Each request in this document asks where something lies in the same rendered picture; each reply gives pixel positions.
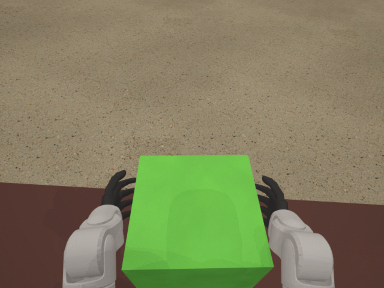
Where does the robot left forearm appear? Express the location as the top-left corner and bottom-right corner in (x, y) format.
(62, 205), (124, 288)

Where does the robot left hand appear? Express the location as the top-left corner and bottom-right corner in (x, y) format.
(100, 170), (136, 220)

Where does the carton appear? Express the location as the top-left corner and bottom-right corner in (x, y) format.
(121, 155), (274, 288)

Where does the robot right forearm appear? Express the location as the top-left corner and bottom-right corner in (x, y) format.
(268, 209), (335, 288)

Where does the robot right hand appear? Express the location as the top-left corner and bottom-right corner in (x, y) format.
(255, 176), (288, 228)

